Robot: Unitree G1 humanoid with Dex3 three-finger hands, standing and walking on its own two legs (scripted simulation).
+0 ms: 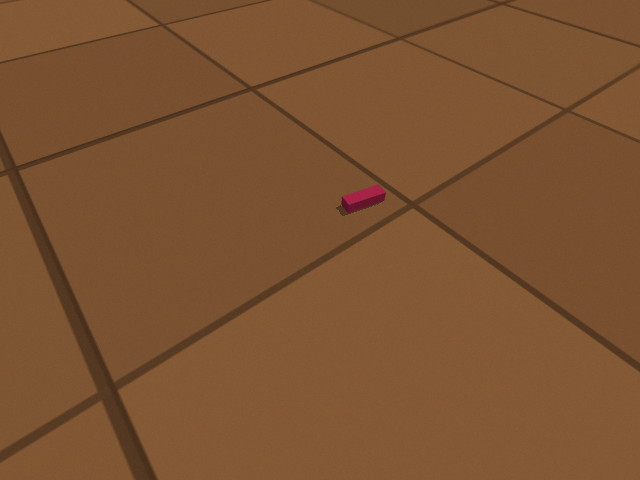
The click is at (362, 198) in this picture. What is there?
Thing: lying carton
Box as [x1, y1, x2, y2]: [341, 184, 385, 212]
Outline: 385,192 378,184 342,196 341,204 347,212 383,200
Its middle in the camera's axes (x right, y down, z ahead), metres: +0.23 -0.22 +1.84
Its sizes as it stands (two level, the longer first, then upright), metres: 0.201 0.066 0.052
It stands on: the floor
